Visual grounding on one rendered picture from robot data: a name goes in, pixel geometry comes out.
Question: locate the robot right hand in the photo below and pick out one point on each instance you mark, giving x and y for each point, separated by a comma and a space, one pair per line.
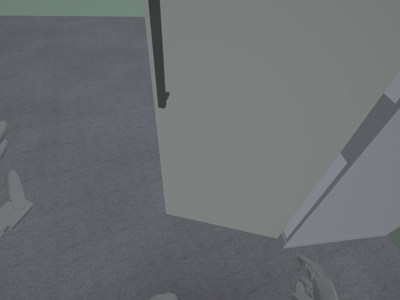
321, 288

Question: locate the robot left hand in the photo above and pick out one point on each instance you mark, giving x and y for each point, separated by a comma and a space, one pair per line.
12, 213

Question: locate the handle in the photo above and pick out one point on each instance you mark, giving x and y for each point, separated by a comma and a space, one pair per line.
157, 45

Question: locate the fridge door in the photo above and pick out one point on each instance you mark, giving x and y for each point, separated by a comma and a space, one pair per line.
263, 96

